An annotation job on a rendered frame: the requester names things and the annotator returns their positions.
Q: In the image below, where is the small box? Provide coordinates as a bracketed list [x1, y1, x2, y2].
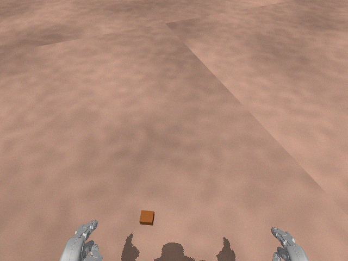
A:
[139, 210, 154, 226]

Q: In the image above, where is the right robot hand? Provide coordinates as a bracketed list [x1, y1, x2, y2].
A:
[271, 227, 309, 261]

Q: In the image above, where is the left robot hand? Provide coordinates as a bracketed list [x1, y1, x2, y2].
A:
[59, 220, 103, 261]

